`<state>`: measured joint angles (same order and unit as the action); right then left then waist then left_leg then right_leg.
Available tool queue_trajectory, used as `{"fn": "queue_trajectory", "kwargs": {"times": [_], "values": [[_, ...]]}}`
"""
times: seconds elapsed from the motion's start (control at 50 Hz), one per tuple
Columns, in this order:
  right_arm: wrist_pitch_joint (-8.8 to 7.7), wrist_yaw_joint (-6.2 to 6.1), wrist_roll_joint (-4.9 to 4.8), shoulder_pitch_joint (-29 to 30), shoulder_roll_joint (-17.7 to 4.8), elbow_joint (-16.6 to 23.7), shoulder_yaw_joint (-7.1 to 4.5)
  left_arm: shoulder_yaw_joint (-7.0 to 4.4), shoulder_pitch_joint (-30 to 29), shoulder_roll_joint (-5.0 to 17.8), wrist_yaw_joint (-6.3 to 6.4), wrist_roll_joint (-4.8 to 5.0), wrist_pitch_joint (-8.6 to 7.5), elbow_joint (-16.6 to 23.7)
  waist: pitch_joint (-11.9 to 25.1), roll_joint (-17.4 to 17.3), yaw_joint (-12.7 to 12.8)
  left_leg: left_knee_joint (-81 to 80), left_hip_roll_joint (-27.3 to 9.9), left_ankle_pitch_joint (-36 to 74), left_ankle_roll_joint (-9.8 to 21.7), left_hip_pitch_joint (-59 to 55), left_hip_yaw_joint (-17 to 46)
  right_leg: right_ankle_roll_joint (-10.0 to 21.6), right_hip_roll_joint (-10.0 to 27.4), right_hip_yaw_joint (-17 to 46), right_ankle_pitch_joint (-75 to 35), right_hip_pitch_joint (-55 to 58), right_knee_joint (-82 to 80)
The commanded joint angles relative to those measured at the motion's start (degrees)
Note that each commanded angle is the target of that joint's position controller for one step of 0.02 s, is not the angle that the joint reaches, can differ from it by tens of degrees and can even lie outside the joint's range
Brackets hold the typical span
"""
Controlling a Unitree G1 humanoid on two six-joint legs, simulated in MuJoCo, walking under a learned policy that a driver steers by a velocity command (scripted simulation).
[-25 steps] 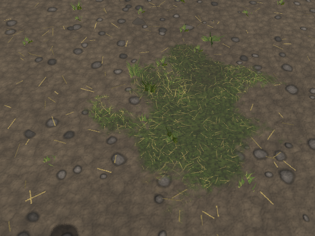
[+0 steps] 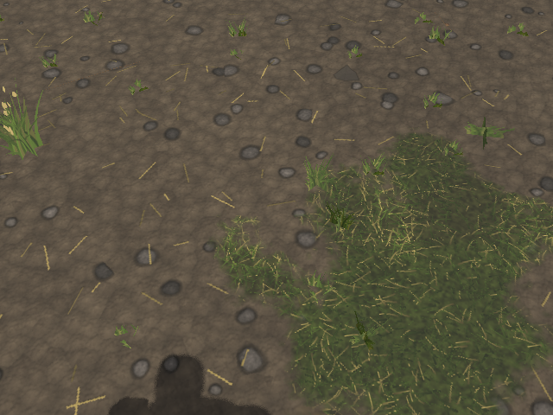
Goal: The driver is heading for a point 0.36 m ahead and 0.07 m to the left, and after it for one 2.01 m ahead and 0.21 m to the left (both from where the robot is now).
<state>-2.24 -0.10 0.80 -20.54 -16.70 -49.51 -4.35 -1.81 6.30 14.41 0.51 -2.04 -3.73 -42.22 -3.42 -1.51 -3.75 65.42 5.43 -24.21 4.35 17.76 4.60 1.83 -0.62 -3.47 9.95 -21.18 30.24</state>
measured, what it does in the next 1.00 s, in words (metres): walks ahead, turning left: left foot, then right foot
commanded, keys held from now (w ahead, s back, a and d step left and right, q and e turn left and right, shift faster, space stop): q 0.46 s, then no key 0.54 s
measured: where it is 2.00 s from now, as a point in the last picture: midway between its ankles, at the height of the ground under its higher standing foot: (213, 389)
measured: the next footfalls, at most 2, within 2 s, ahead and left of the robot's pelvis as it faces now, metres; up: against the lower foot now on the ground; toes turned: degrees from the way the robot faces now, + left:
left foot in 0.36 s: +0.18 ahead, +0.13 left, +0.00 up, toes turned +16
right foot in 0.82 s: +0.20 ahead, -0.08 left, +0.00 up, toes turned +21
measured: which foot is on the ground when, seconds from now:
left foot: up 0.00-0.34, down 0.36-1.00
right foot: down 0.00-0.36, up 0.38-0.80, down 0.82-1.00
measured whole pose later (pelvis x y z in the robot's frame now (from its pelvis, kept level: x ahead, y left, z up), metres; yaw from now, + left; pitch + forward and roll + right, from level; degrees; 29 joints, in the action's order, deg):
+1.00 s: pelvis +0.14 +0.00 +0.01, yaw +22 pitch -1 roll +0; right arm 1.0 0.2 1.4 -12.8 -13.2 -46.7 -1.6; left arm -0.1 14.6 12.1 1.3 -0.8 0.0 -45.4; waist -1.0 -2.0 -0.9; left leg 24.5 3.0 -10.0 1.0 13.4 5.1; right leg 2.4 -1.8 -1.4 15.4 -10.4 26.4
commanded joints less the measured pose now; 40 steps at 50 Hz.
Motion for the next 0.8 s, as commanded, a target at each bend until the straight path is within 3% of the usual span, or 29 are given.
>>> {"fn": "queue_trajectory", "kwargs": {"times": [0.02, 0.08, 0.14, 0.2, 0.32, 0.34, 0.36, 0.38, 0.4, 0.42, 0.44, 0.46, 0.48, 0.5, 0.56, 0.66, 0.72, 0.76, 0.8], "values": [[1.40, 0.77, 1.11, -2.9, -3.3, 3.2, -0.83, -1.11, 6.9, 4.5, 0.19, 0.73, -1.06, 0.8, 4.4, 6.0, 2.1, 4.0, -5.8, 1.9, -2.0, 12.2, -0.3, 7.9, 17.2, 13.4, -31.6, 13.5, -13.0], [2.68, 1.74, 0.85, -0.7, -2.4, 5.1, -0.70, -1.38, 8.2, 5.7, -0.09, 1.29, -1.99, -0.1, 6.1, 8.3, 1.3, 2.0, -5.1, 4.9, -2.8, 13.6, -1.6, 8.5, 16.6, 6.5, -42.3, 13.6, -13.2], [3.25, 2.64, 0.89, 4.6, -1.3, 7.9, 0.05, -1.60, 7.7, 6.5, 0.30, 1.24, -1.07, -0.3, 5.2, 8.9, 1.7, -5.6, -6.2, 10.7, -3.6, 15.6, -3.4, 8.5, 15.9, 1.0, -40.7, 13.2, -14.0], [3.22, 3.54, 0.81, 8.7, 0.0, 9.9, 1.07, -1.81, 7.2, 7.1, 0.43, 1.37, -0.29, -0.2, 5.1, 9.0, 2.4, -17.0, -6.7, 17.7, -3.1, 9.6, -6.2, 7.3, 14.3, -4.5, -36.3, 10.5, -13.1], [3.05, 3.43, 1.42, 12.4, -2.4, 13.2, 0.39, -3.29, 10.2, 10.4, 0.61, 1.69, 1.78, -0.8, 5.1, 8.8, 4.6, -30.0, -4.9, 9.9, -0.4, 4.2, -8.5, 5.2, 17.6, -5.1, -31.0, 15.3, -3.2], [2.46, 3.08, 1.79, 9.8, -2.4, 12.7, 0.17, -3.38, 10.1, 10.5, 0.74, 1.86, 2.40, -0.9, 6.6, 6.7, 3.2, -35.1, -3.8, 12.0, 0.6, 0.1, -8.8, 4.0, 16.7, -6.5, -29.8, 15.0, 3.5], [1.59, 2.24, 2.45, 5.4, -4.4, 11.5, -0.51, -3.39, 12.8, 10.2, 0.63, 1.56, 2.77, -1.2, 10.0, 0.8, 1.5, -40.6, -4.9, 21.7, 2.3, -7.8, -4.6, 1.2, 14.0, -8.0, -23.1, 11.6, 14.1], [1.01, 1.31, 2.34, 2.6, -11.4, 12.5, -2.01, -2.43, 15.6, 6.7, 0.35, 0.58, 3.35, 1.4, 14.0, -11.5, 2.4, -39.6, -21.4, 47.9, 6.6, -17.9, 15.0, -1.9, 9.0, -10.0, 10.2, -0.6, 30.3], [1.99, 1.01, -0.87, 0.3, -14.6, 12.7, -3.37, -2.14, 13.6, 6.2, 0.47, 0.88, 4.68, 3.8, 19.4, -14.7, 0.5, -42.3, -28.3, 55.4, 17.7, -21.9, 28.9, -3.6, -0.3, -2.4, 31.0, -10.9, 40.3], [2.58, 0.86, -1.75, 0.0, -12.2, 12.4, -2.96, -2.25, 10.8, 7.4, 0.64, 0.31, 5.50, 3.3, 16.9, -5.3, -0.2, -43.3, -25.9, 48.8, 17.1, -20.6, 23.7, -4.0, 2.8, 3.1, 27.6, -13.2, 43.0], [3.09, 0.39, -1.17, 3.1, -9.8, 12.4, -2.20, -2.07, 8.0, 6.6, 0.64, 1.05, 5.57, 3.9, 11.1, -4.4, 0.8, -44.7, -22.8, 42.5, 15.5, -14.9, 19.3, -3.9, 3.3, 3.9, 22.8, -14.0, 42.0], [3.60, 0.02, -0.52, 6.8, -7.4, 12.5, -1.44, -2.04, 7.0, 6.3, 0.82, 1.12, 5.46, 3.5, 6.9, -2.7, 2.9, -46.4, -18.6, 36.2, 12.2, -10.1, 15.8, -3.8, 4.5, 4.8, 18.4, -13.4, 37.9], [3.72, -0.34, -0.67, 9.2, -5.9, 13.0, -0.97, -2.21, 8.0, 6.9, 0.86, 0.56, 5.75, 3.3, 5.9, -4.1, 4.3, -47.1, -16.2, 33.8, 10.3, -7.2, 13.1, -3.8, 4.9, 4.7, 15.9, -11.3, 35.0], [3.62, -0.30, -0.29, 10.4, -4.8, 13.4, -0.55, -2.25, 10.1, 7.0, 0.76, 0.08, 6.21, 2.1, 7.2, -4.2, 5.1, -47.2, -14.8, 35.1, 9.7, -5.9, 11.3, -3.7, 3.9, 3.8, 14.4, -8.5, 35.4], [2.75, 0.18, 0.17, 9.2, -5.5, 12.7, -0.63, -2.06, 11.1, 5.7, 0.37, 0.74, 6.94, 1.5, 9.5, -2.7, 5.1, -48.0, -14.5, 33.5, 9.5, -4.9, 10.5, -3.6, 2.9, 3.7, 13.5, -5.5, 32.1], [3.16, 0.33, 0.77, 7.9, -5.3, 11.4, -0.40, -1.68, 7.5, 4.9, 0.33, 0.86, 7.44, 2.2, 7.2, -5.7, 2.9, -51.5, -14.2, 12.3, 8.9, -3.4, 13.2, -2.7, 2.2, 3.8, 13.3, -3.0, 20.8], [3.48, 0.54, 1.14, 7.9, -5.3, 10.6, -0.30, -1.50, 7.8, 4.7, 0.48, 1.23, 7.06, 2.0, 6.2, -6.1, 2.5, -51.0, -14.3, 8.6, 8.4, -1.8, 14.5, -1.4, 0.5, 2.8, 15.0, 1.5, 14.0], [3.68, 0.42, 1.00, 8.0, -5.2, 9.9, -0.12, -1.31, 9.5, 4.2, 0.78, 1.53, 6.58, 1.4, 5.7, -5.5, 3.0, -50.1, -14.6, 9.2, 7.7, -1.1, 15.8, -0.3, -0.3, 2.1, 14.0, 5.3, 7.3], [3.90, -0.16, 0.07, 8.2, -4.5, 9.1, 0.30, -0.89, 13.3, 3.0, 1.11, 1.33, 5.69, 0.0, 5.0, -3.3, 5.2, -47.9, -12.9, 8.0, 4.5, 3.0, 15.3, 1.6, -0.6, 1.9, 6.4, 13.9, -7.2]]}}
